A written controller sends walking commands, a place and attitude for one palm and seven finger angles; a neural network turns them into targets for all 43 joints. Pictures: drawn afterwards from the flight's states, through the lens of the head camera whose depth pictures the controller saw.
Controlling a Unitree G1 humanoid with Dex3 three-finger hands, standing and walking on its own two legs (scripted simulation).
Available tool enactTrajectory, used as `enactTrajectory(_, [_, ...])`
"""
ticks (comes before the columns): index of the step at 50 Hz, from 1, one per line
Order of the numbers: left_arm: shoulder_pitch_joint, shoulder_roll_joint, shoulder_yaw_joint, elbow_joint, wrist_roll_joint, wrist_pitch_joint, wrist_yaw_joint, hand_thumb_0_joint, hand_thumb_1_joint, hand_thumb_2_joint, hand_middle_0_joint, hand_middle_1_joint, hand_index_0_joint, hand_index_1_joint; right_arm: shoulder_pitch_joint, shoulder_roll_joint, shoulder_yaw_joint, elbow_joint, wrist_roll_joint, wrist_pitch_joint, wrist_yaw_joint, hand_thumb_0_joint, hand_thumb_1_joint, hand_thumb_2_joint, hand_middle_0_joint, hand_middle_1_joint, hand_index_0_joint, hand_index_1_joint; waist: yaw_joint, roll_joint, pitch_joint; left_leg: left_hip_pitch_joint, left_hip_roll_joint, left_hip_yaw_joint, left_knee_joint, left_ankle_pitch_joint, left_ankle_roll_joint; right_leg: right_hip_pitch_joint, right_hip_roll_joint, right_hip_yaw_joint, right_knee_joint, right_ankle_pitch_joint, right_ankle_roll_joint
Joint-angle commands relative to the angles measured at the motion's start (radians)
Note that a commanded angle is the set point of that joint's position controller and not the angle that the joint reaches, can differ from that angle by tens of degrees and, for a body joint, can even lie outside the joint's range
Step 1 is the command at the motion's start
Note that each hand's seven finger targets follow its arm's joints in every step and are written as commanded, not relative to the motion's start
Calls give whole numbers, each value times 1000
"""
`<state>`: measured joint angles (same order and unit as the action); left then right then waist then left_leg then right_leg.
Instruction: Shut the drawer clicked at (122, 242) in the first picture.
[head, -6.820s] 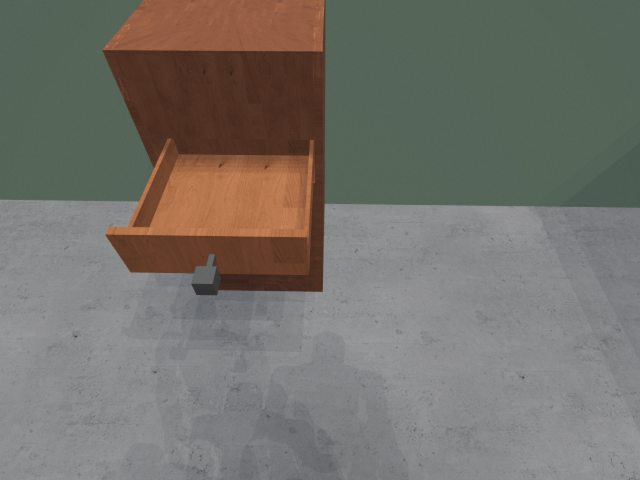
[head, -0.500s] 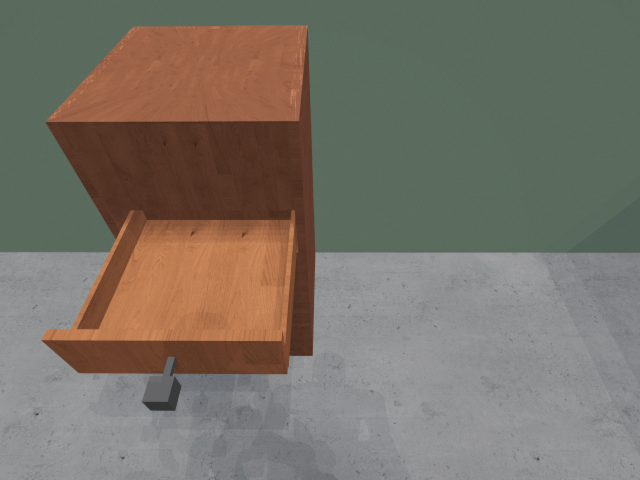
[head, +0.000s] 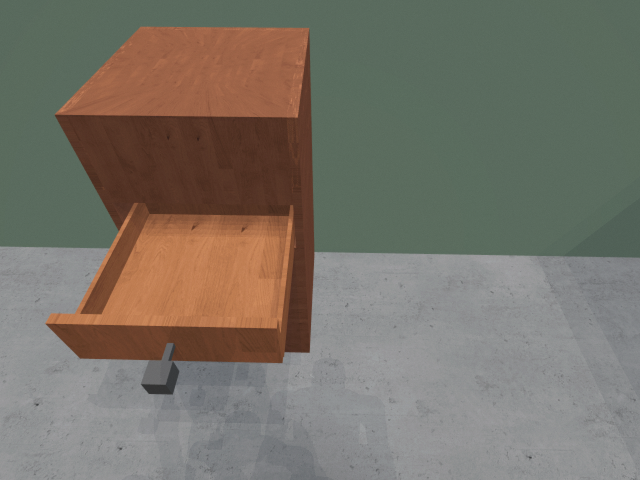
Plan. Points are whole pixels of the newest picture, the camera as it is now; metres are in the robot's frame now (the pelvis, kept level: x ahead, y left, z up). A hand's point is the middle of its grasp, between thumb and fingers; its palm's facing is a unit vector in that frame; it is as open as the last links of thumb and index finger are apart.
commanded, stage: come to a stop and stand still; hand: left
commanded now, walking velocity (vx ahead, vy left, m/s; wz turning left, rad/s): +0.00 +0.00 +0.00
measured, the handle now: (164, 366) +0.32 +0.29 -0.16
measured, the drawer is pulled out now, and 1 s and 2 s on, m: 0.30 0.30 0.30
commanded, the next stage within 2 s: look again from close up in 0.06 s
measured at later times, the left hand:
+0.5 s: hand out of the picture -0.02 +0.21 -0.18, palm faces +0.04 -0.98 -0.19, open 7.3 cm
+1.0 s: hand out of the picture -0.07 +0.21 -0.18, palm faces +0.07 -0.99 -0.11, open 7.3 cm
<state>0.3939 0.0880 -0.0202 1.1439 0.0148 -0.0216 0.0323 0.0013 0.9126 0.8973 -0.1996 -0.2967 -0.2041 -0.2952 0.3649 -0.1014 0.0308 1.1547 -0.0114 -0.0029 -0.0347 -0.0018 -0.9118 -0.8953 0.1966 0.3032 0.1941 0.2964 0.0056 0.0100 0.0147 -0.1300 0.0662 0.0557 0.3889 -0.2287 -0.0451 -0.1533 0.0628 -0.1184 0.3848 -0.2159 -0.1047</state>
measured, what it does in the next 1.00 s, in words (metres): shifts its weight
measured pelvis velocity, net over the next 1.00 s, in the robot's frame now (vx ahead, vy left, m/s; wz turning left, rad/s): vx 0.00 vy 0.07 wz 0.00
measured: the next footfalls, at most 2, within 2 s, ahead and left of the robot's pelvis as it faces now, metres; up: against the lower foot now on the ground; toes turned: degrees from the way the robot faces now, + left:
none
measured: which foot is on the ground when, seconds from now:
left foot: down 0.00-1.00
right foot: down 0.00-1.00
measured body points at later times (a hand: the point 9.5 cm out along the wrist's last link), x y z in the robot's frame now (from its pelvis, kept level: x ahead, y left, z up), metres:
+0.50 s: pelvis -0.03 +0.04 -0.01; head -0.05 +0.04 +0.44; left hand -0.02 +0.26 -0.17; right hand -0.04 -0.16 -0.17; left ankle +0.00 +0.12 -0.74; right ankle +0.00 -0.04 -0.74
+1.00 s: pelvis +0.00 +0.07 -0.01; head -0.01 +0.08 +0.44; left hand -0.08 +0.26 -0.17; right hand -0.03 -0.14 -0.17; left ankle +0.00 +0.12 -0.74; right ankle +0.00 -0.04 -0.74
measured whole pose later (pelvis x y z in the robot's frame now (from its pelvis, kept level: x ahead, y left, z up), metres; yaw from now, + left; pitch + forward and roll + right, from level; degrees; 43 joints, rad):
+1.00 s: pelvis +0.00 +0.07 -0.01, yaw +0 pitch -1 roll +0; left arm 0.46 0.07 0.00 1.12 0.04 -0.02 0.02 0.00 0.91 0.90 -0.20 -0.30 -0.20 -0.29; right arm 0.37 -0.14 0.01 1.12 -0.02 -0.01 -0.02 0.00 -0.91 -0.90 0.20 0.30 0.20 0.30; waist 0.01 0.00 -0.02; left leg -0.21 -0.07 0.11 0.50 -0.28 0.11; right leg -0.24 -0.03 -0.07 0.54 -0.28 -0.02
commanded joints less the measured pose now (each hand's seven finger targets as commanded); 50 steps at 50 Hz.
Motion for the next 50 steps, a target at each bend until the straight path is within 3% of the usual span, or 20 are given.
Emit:
enactTrajectory(1, [78,97,23,-22,-5,-14,11,0,900,900,-200,-300,-200,-300,112,-52,-12,-7,0,-8,-2,0,-900,-900,200,300,200,300,0,-33,125,-74,19,-34,-38,18,57,-84,-176,198,-164,-96,57])
enactTrajectory(7, [84,91,24,-23,-6,-13,10,0,900,900,-200,-300,-200,-300,126,-44,-11,-6,-1,-12,-4,0,-900,-900,200,300,200,300,3,-11,125,-86,21,-36,-37,31,56,-80,-175,191,-149,-71,52])
enactTrajectory(8, [95,156,39,-16,11,-40,47,0,900,900,-200,-300,-200,-300,-14,-100,-38,-58,-1,-22,6,0,-900,-900,200,300,200,300,35,-81,192,-270,-7,52,218,-164,2,-47,-255,295,-153,576,240])
enactTrajectory(9, [89,193,40,-36,4,-40,48,0,900,900,-200,-300,-200,-300,58,-83,-37,-115,12,-11,-7,0,-900,-900,200,300,200,300,-38,-118,137,-236,-33,15,264,-197,20,55,-299,238,-78,1037,263])
enactTrajectory(10, [55,176,50,-63,-6,-31,54,0,900,900,-200,-300,-200,-300,167,-65,-46,-111,13,-15,-12,0,-900,-900,200,300,200,300,-77,-119,-73,-199,-43,35,267,-205,46,185,-276,160,18,1107,232])
enactTrajectory(11, [19,173,53,-92,-13,-14,53,0,900,900,-200,-300,-200,-300,181,-64,-45,-118,14,-19,-14,0,-900,-900,200,300,200,300,-67,-48,-171,-159,-61,39,209,-135,58,249,-249,115,73,1025,152])
enactTrajectory(12, [26,157,49,-90,-16,-7,47,0,900,900,-200,-300,-200,-300,154,-45,-40,-116,11,-19,-15,0,-900,-900,200,300,200,300,-44,-19,-175,-83,-47,16,170,-38,60,167,-266,141,52,685,64])
enactTrajectory(13, [12,134,42,-86,-14,-8,35,0,900,900,-200,-300,-200,-300,117,-40,-37,-116,6,-10,-13,0,-900,-900,200,300,200,300,-41,-31,-99,-61,-30,-6,130,-45,55,47,-265,171,-10,323,18])
enactTrajectory(15, [-14,93,37,-84,-6,-6,23,0,900,900,-200,-300,-200,-300,98,-59,-39,-117,-8,-4,-1,0,-900,-900,200,300,200,300,-38,-61,98,-100,10,-62,76,-40,73,-165,-220,184,-86,-136,15])
enactTrajectory(16, [-6,82,36,-84,-5,-9,24,0,900,900,-200,-300,-200,-300,100,-77,-40,-118,-12,-3,4,0,-900,-900,200,300,200,300,-35,-72,136,-134,26,-84,61,-41,85,-193,-197,186,-95,-191,26])
enactTrajectory(17, [-17,88,37,-93,1,-4,23,0,900,900,-200,-300,-200,-300,86,-87,-41,-120,-13,-2,7,0,-900,-900,200,300,200,300,-31,3,171,-185,24,-102,33,-107,87,-212,-190,186,-90,-261,22])
enactTrajectory(19, [-7,108,40,-99,2,2,19,0,900,900,-200,-300,-200,-300,72,-93,-39,-121,-17,-1,11,0,-900,-900,200,300,200,300,-17,99,180,-254,33,-142,-42,-191,98,-180,-166,167,-41,-243,30])
enactTrajectory(23, [14,95,37,-97,3,0,11,0,900,900,-200,-300,-200,-300,60,-114,-40,-131,-16,-9,8,0,-900,-900,200,300,200,300,-3,0,126,-291,44,-175,-95,-254,109,-96,-150,140,-4,-172,45])
enactTrajectory(28, [28,85,35,-103,4,-1,8,0,900,900,-200,-300,-200,-300,50,-126,-41,-128,-14,-15,8,0,-900,-900,200,300,200,300,-1,-13,115,-288,56,-201,-141,-263,113,-80,-148,124,19,-106,50])
enactTrajectory(30, [32,82,34,-104,5,0,7,0,900,900,-200,-300,-200,-300,45,-130,-40,-122,-12,-19,8,0,-900,-900,200,300,200,300,1,20,101,-274,68,-215,-167,-260,114,-67,-144,107,42,-61,55])
enactTrajectory(36, [53,71,27,-87,6,-4,9,0,900,900,-200,-300,-200,-300,37,-128,-37,-100,-6,-24,7,0,-900,-900,200,300,200,300,-1,-3,91,-223,62,-200,-160,-196,110,-70,-156,115,32,-16,58])
enactTrajectory(39, [68,69,29,-72,15,-3,6,0,900,900,-200,-300,-200,-300,52,-142,-39,-80,-8,-18,7,0,-900,-900,200,300,200,300,-8,12,81,-202,69,-206,-179,-341,122,-89,-137,88,65,-145,55])
enactTrajectory(41, [86,59,30,-69,21,-1,2,0,900,900,-200,-300,-200,-300,39,-151,-43,-79,-9,-12,9,0,-900,-900,200,300,200,300,2,21,119,-242,82,-227,-193,-433,141,-103,-124,76,89,-189,56])
enactTrajectory(46, [118,53,35,-64,18,-9,-3,0,900,900,-200,-300,-200,-300,36,-139,-42,-79,-9,-19,12,0,-900,-900,200,300,200,300,6,1,146,-258,54,-200,-141,-406,150,-115,-137,119,72,-225,34])
enactTrajectory(50, [130,57,37,-58,15,-20,-3,0,900,900,-200,-300,-200,-300,47,-119,-38,-74,-6,-33,12,0,-900,-900,200,300,200,300,0,-31,146,-226,29,-164,-73,-300,147,-126,-161,162,52,-193,11])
